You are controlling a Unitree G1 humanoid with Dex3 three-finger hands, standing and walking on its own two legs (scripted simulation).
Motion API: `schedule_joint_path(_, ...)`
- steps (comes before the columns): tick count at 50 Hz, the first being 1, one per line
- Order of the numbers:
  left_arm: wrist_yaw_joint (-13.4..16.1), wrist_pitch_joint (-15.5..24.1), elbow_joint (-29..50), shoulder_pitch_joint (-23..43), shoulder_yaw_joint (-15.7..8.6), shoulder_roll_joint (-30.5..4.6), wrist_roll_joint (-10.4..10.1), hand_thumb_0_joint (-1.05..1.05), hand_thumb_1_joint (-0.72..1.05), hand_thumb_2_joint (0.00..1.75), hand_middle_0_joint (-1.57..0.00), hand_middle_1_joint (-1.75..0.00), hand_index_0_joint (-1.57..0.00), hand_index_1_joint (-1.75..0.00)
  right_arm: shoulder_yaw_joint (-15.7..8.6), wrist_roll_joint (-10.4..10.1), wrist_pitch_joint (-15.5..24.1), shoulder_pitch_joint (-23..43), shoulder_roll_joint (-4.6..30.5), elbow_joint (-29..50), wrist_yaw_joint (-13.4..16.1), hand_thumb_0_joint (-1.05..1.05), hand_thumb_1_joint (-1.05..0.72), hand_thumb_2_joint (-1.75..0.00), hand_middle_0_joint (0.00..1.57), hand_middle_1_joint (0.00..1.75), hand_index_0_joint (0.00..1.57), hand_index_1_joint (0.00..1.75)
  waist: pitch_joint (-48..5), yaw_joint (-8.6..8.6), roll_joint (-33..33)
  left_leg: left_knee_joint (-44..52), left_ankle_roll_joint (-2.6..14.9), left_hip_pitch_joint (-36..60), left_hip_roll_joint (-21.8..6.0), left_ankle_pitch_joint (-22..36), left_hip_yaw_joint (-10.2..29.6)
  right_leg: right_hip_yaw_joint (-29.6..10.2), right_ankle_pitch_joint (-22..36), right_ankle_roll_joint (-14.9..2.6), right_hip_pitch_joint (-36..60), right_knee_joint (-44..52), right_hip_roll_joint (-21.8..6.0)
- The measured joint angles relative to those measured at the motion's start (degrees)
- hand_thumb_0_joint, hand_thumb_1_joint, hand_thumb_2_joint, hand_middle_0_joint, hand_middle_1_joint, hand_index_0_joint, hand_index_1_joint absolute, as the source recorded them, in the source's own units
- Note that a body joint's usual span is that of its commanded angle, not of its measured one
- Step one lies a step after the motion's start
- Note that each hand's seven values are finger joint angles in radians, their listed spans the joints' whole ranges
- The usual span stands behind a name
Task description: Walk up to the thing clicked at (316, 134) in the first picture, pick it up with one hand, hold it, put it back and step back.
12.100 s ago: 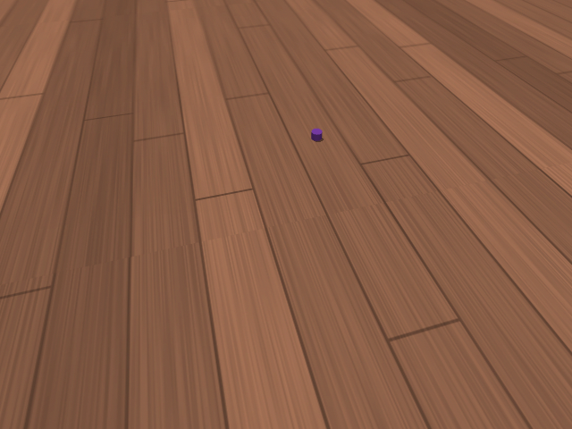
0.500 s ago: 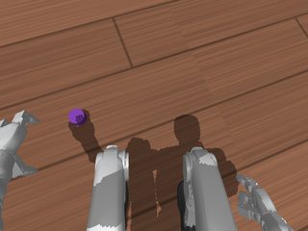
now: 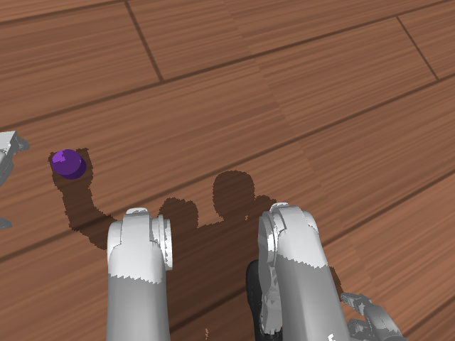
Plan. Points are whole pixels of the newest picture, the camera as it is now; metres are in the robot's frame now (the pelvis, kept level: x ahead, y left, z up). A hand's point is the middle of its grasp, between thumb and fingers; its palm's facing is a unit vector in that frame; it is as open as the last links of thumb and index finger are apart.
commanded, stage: rise first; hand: left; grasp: from above
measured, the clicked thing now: (69, 164) +0.46 +0.35 -0.32
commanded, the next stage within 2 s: approach in 0.86 s
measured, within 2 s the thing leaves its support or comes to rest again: neither
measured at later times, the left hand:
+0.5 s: hand (18, 180) +0.39 +0.38 -0.19, palm faces -0.46 -0.12 -0.88, open 14.1 cm
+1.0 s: hand (28, 177) +0.40 +0.37 -0.21, palm faces -0.45 -0.14 -0.88, open 14.1 cm
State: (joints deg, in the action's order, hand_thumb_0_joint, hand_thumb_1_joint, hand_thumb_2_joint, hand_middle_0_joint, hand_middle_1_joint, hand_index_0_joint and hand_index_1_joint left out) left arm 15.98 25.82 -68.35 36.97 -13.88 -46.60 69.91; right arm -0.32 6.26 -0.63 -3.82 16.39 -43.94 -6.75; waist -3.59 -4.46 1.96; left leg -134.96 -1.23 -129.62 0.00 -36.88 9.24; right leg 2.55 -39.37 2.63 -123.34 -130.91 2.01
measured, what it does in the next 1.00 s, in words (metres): stands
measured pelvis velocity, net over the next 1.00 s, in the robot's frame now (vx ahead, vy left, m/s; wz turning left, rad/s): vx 0.02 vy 0.00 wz -0.04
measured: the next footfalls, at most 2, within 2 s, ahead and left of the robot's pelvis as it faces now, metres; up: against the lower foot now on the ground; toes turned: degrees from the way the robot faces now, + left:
none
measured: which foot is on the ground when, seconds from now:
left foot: down 0.00-1.00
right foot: down 0.00-1.00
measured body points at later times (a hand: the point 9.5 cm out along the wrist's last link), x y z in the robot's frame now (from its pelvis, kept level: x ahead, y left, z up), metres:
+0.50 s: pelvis +0.02 +0.00 -0.03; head +0.25 +0.09 +0.35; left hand +0.41 +0.39 -0.14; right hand +0.13 -0.28 -0.14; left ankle +0.09 +0.13 -0.31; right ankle +0.11 -0.14 -0.31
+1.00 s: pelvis +0.02 +0.00 -0.04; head +0.25 +0.09 +0.34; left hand +0.42 +0.38 -0.16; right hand +0.12 -0.28 -0.15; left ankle +0.09 +0.13 -0.31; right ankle +0.11 -0.14 -0.31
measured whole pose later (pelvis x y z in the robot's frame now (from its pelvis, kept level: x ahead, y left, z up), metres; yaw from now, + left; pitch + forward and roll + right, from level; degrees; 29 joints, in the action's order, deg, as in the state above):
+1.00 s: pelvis +0.02 +0.00 -0.04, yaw -2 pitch +31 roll -9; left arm 24.5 25.4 -82.2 44.8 -15.4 -51.4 76.1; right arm 2.7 11.7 -1.6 -1.3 15.5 -45.4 -8.6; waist -0.9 -8.5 3.9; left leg -142.9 -2.2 -134.7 0.0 -40.0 11.6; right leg 3.7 -41.5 3.5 -128.6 -137.7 3.2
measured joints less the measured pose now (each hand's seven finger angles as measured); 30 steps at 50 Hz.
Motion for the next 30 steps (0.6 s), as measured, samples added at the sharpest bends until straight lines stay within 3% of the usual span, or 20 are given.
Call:
schedule_joint_path(5,2.6,-0.3,-3.1,2.4,0.1,-1.0,3.3,0.0,-0.48,0.99,-0.09,-0.95,-0.09,-0.94,0.1,1.0,-0.4,1.3,-0.3,0.0,-0.4,0.01,-0.88,-0.89,0.2,0.3,0.21,0.3,0.2,-0.65,0.3,-1.5,0.13,-1.4,0.1,-0.6,0.2,0.0,-0.6,0.27,-1.1,-1.3,0.1)
schedule_joint_path(10,4.2,-0.5,-5.3,3.9,0.3,-1.7,4.9,0.0,-0.47,0.97,-0.1,-0.94,-0.11,-0.93,0.1,1.8,-0.5,2.1,-0.7,-0.2,-0.8,0.01,-0.89,-0.89,0.2,0.3,0.21,0.3,0.5,-1.1,0.7,-3.0,0.09,-2.3,0.1,-1.3,0.3,0.0,-1.3,0.48,-2.1,-2.7,0.3)
schedule_joint_path(30,6.9,-1.8,-9.2,6.0,-1.2,-2.7,5.1,0.0,-0.51,0.99,-0.08,-0.99,-0.09,-0.98,1.3,4.1,-0.5,2.0,-1.3,-1.1,-1.5,0.0,-0.9,-0.9,0.2,0.3,0.2,0.3,1.8,-2.61,1.3,-6.2,-0.66,-4.3,-0.1,-3.4,1.4,0.5,-2.6,0.98,-4.5,-5.6,0.9)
